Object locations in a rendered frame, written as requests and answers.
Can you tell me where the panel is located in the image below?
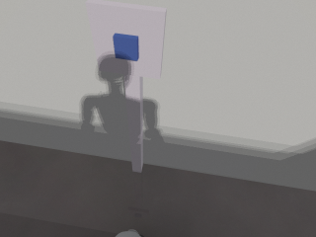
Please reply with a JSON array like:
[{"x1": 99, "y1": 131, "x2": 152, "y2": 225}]
[{"x1": 85, "y1": 0, "x2": 167, "y2": 173}]

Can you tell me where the button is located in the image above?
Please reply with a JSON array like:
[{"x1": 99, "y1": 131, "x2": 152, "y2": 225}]
[{"x1": 113, "y1": 33, "x2": 139, "y2": 61}]

